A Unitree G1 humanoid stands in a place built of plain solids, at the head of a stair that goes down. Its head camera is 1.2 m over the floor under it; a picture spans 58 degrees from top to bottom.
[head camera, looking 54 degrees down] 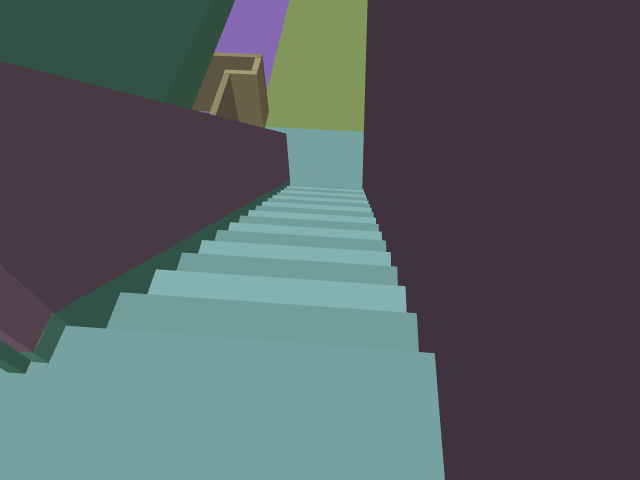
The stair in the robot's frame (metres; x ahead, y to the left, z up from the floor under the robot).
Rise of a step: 0.21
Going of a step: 0.23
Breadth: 1.10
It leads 4 degrees to the right of straight ahead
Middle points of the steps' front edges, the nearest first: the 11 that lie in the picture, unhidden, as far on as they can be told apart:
0.51 0.21 0.00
0.74 0.20 -0.21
0.98 0.18 -0.42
1.21 0.16 -0.63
1.44 0.14 -0.83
1.67 0.12 -1.04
1.90 0.10 -1.25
2.13 0.09 -1.46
2.36 0.07 -1.67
2.60 0.05 -1.88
2.83 0.03 -2.09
